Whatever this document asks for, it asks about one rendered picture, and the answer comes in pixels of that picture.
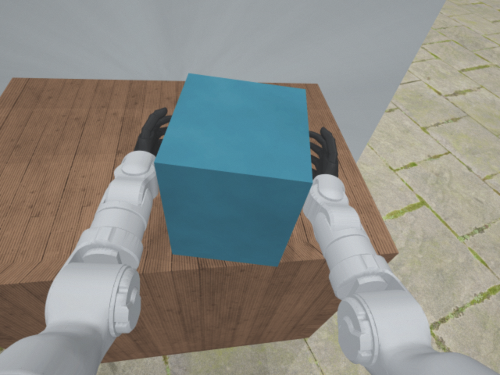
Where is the robot right hand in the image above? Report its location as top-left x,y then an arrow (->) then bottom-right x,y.
309,127 -> 338,179

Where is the robot right forearm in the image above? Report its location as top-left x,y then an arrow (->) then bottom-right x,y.
303,174 -> 431,343

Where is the robot right upper arm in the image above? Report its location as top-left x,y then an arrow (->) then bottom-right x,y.
337,289 -> 500,375

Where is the carton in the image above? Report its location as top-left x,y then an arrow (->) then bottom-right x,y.
154,73 -> 313,266

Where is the pedestal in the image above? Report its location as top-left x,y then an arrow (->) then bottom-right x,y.
0,77 -> 399,363

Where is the robot left hand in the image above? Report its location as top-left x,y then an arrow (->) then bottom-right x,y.
134,107 -> 172,157

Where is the robot left upper arm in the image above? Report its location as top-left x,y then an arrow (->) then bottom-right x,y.
0,262 -> 141,375

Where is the robot left forearm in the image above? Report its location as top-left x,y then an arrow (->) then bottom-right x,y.
45,151 -> 159,326

